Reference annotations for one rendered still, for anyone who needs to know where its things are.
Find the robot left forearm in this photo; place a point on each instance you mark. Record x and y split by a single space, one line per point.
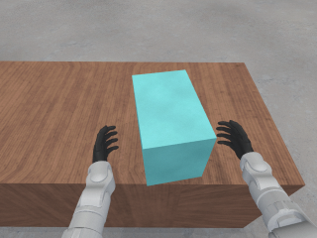
92 208

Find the robot right forearm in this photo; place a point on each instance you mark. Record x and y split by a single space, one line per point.
276 207

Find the robot right upper arm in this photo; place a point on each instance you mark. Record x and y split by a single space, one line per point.
303 229

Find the robot left hand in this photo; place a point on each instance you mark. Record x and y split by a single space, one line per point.
100 151

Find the pedestal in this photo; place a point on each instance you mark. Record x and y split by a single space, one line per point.
52 111

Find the robot right hand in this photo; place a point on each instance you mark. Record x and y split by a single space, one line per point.
239 141

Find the carton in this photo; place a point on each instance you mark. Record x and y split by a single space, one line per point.
176 136

